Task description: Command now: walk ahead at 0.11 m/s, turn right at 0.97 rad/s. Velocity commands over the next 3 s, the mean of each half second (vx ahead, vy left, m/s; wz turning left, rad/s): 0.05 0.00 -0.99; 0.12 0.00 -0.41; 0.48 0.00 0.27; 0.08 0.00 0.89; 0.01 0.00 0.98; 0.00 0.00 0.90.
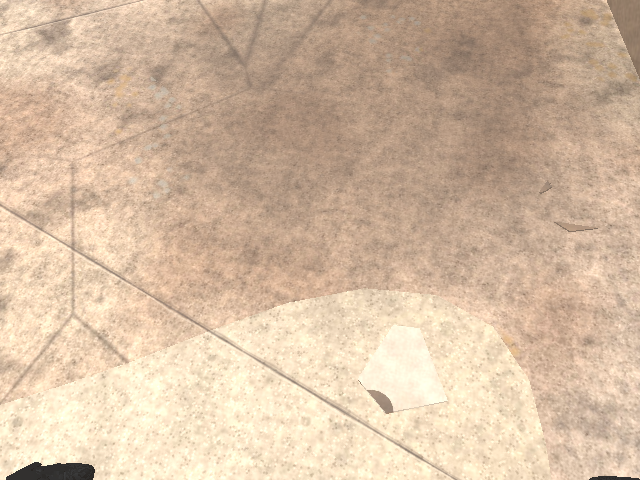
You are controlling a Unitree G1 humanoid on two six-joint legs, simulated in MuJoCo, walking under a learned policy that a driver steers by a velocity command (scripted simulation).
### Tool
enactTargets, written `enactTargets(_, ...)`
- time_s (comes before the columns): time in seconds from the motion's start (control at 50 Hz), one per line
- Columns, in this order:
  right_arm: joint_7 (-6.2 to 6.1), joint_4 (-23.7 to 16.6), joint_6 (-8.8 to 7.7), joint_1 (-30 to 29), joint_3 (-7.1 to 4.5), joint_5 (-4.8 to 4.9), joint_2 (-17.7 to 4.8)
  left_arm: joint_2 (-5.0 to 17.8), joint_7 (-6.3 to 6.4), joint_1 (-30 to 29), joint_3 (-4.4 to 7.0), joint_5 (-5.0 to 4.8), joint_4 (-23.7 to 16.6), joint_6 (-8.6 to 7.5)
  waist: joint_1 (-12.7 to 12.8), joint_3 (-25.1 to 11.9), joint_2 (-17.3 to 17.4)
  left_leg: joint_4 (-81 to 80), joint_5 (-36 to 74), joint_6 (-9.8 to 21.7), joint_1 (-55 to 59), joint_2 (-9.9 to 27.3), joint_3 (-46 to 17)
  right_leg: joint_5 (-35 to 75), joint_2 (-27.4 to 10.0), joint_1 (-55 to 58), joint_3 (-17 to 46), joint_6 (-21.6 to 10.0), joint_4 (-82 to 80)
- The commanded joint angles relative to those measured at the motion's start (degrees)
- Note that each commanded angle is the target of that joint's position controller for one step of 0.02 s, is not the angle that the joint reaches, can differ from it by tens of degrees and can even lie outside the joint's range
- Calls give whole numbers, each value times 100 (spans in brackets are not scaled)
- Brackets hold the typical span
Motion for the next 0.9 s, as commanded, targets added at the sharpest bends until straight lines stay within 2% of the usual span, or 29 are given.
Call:
enactTargets(0.02, -86, -589, -94, -33, -205, -133, -969, 878, 119, 72, 262, -88, -617, -119, 5, -1688, -17, -166, 416, 2, -1814, 149, -788, 1153, -1749, 2607, 3286, -1114, -1709)
enactTargets(0.06, -62, -501, -16, 15, -204, -148, -856, 839, 231, -85, 261, -5, -655, -34, -132, -1605, -63, -948, 475, -90, -1177, 99, -707, 2144, -1396, 1910, 2702, -936, -1584)
enactTargets(0.12, -68, -449, 45, -56, -119, -123, -501, 940, 384, 31, 321, -25, -610, 100, -82, -1827, -36, -1901, 880, -324, -875, -156, -594, 2734, -1159, 1665, 2576, -805, -1386)
enactTargets(0.18, -63, -451, 137, -167, -112, -66, -428, 898, 467, -85, 322, -60, -638, 242, -39, -1809, -332, -2519, 1524, -384, -609, -294, -651, 1516, -939, 1329, 2703, -533, -1367)
enactTargets(0.26, -42, -556, 104, -409, -166, -56, -457, 727, 426, -79, 291, -44, -627, 292, 101, -1562, -878, -3471, 1627, -280, -220, -379, -762, 543, -784, 1203, 3112, -268, -1212)
enactTargets(0.3, -12, -519, 38, -242, -249, -37, -570, 656, 398, -143, 278, -62, -652, 292, 23, -1544, -1081, -4306, 1826, -168, 217, -319, -780, 395, -712, 1263, 3379, -129, -952)
enactTargets(0.32, -8, -442, 11, -27, -301, -38, -615, 578, 390, -211, 251, -96, -668, 297, -105, -1532, -1040, -5025, 2407, -61, 682, -168, -701, -5, -539, 1108, 3312, 31, -662)
enactTargets(0.34, -38, -461, 37, 6, -372, -93, -871, 247, 370, 194, 157, -80, -617, 306, 82, -1753, -276, -5377, 2546, 335, 1424, 819, -1380, -1914, -122, 651, 2786, 309, 277)
enactTargets(0.36, -77, -562, 125, -173, -407, -263, -1225, 170, 361, 439, 126, -92, -722, 287, 384, -1545, 1206, -5633, 3033, 1178, 1624, 1936, -2798, -3020, 641, -445, 1541, 619, 1409)
enactTargets(0.38, -86, -609, 111, -198, -407, -376, -1028, 745, 319, 495, 278, -35, -717, 203, 360, -1421, 1396, -5821, 2610, 1639, 1221, 2422, -3451, -2687, 71, -802, 1392, 877, 2527)
enactTargets(0.4, -131, -730, 117, -437, -319, -320, -704, 1038, 305, 441, 367, -84, -572, 207, 324, -1244, 1005, -5759, 2125, 1555, 1042, 2109, -2810, -2204, -236, -802, 1227, 1009, 2950)
enactTargets(0.42, -187, -772, 162, -604, -281, -239, -547, 1005, 324, 481, 384, -93, -443, 256, 326, -1088, 717, -5696, 1777, 1309, 906, 1680, -2126, -1796, -352, -813, 1091, 1098, 3184)
enactTargets(0.44, -246, -792, 201, -648, -265, -165, -535, 877, 346, 574, 357, -53, -376, 306, 309, -1052, 594, -5645, 1883, 1203, 910, 1485, -1734, -1518, -421, -889, 930, 1171, 3571)
enactTargets(0.46, -290, -778, 229, -605, -242, -147, -523, 734, 325, 615, 308, -64, -376, 330, 258, -988, 534, -5662, 2227, 1233, 865, 1420, -1384, -1387, -510, -936, 744, 1230, 3795)
enactTargets(0.5, -324, -707, 269, -331, -253, -203, -583, 539, 321, 358, 221, -121, -502, 314, 58, -978, 579, -5747, 2612, 1322, 1066, 1347, -854, -1183, -736, -1060, 371, 1309, 3531)
enactTargets(0.52, -316, -644, 286, -102, -264, -223, -615, 448, 331, 149, 169, -112, -574, 292, -108, -1051, 587, -5745, 2761, 1425, 1274, 1395, -816, -1202, -831, -1086, 320, 1353, 3285)
enactTargets(0.56, -267, -541, 319, 171, -298, -216, -722, 323, 340, -44, 100, -55, -653, 263, -252, -1228, 597, -5704, 3012, 1601, 1609, 1551, -789, -1419, -922, -957, 333, 1398, 2788)
enactTargets(0.62, -139, -499, 348, 74, -361, -140, -912, 163, 318, -18, -4, 20, -606, 235, -217, -1401, 718, -5624, 3295, 1644, 1493, 1631, -490, -1666, -939, -201, 194, 1306, 1810)
enactTargets(0.68, -39, -386, 349, 123, -376, -32, -989, 211, 289, 117, -17, 4, -469, 245, -180, -1442, 933, -5477, 3600, 1624, 1379, 1704, -363, -1616, -771, 491, -27, 1174, 811)
enactTargets(0.72, -26, -277, 347, 155, -350, 76, -979, 181, 253, 386, -10, 7, -311, 259, -2, -1482, 919, -5141, 3852, 1477, 1341, 1704, -290, -1045, -642, 1107, -128, 957, -379)
enactTargets(0.74, -36, -201, 342, 215, -315, 140, -900, 195, 237, 620, 5, 8, -180, 258, 120, -1502, 860, -4889, 3797, 1272, 1091, 1611, -153, -457, -555, 1704, -186, 767, -1227)
enactTargets(0.76, -18, -57, 297, 547, -242, 129, -677, 370, 251, 684, 40, 8, -157, 267, 92, -1579, 491, -4515, 3136, 824, 525, 1394, 102, 251, -803, 2503, 242, 555, -1630)
enactTargets(0.78, 60, -207, 228, 654, -64, -213, -205, 829, 327, 735, 108, 37, -240, 292, -125, -1853, -1150, -3176, 790, 203, -678, 811, 703, 2239, -2203, 3496, 1904, 87, -1455)
enactTargets(0.8, -11, -394, 226, 154, -138, -195, -416, 883, 297, 535, 108, 243, -289, 227, 183, -1684, -1601, -2396, -574, -66, -1310, 393, 468, 2301, -2941, 2615, 2493, -967, -1550)
enactTargets(0.82, -64, -350, 264, -4, -241, -99, -749, 623, 269, 410, 39, 298, -296, 121, 292, -1501, -1079, -1674, -478, -121, -1235, 489, 150, 2107, -2657, 2345, 2171, -1032, -1660)
enactTargets(0.84, -36, -273, 272, 197, -255, -59, -737, 514, 278, 520, 30, 185, -97, 49, 246, -1556, -1035, -1504, -14, -94, -1484, 493, 162, 266, -2290, 2554, 1929, -755, -1904)
enactTargets(0.86, -9, -147, 269, 311, -286, -39, -722, 515, 280, 688, 46, 49, 35, -3, 299, -1458, -993, -1425, 421, -72, -1751, 537, 195, -1848, -2076, 2675, 1979, -536, -2161)
enactTargets(0.88, 7, -183, 254, 215, -309, -25, -769, 547, 283, 721, 32, -11, 131, -58, 338, -1099, -1159, -1395, 852, -60, -2126, 567, 158, -2763, -2095, 2605, 2250, -506, -2473)
enactTargets(0.9, 30, -218, 199, 103, -312, 31, -752, 508, 298, 731, -6, 15, 167, -112, 311, -825, -1168, -1385, 1174, -14, -2310, 577, 119, -3083, -2098, 2491, 2395, -496, -2697)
